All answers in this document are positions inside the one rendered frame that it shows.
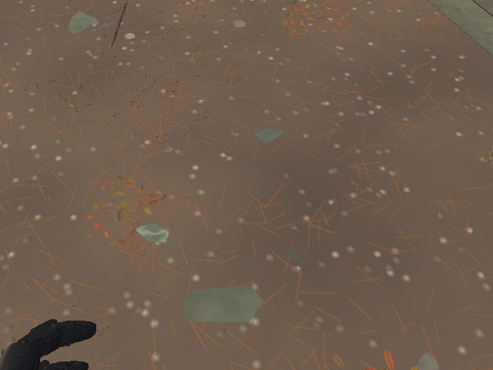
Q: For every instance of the left robot hand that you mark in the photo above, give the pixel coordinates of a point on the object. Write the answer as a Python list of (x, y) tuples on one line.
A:
[(25, 354)]

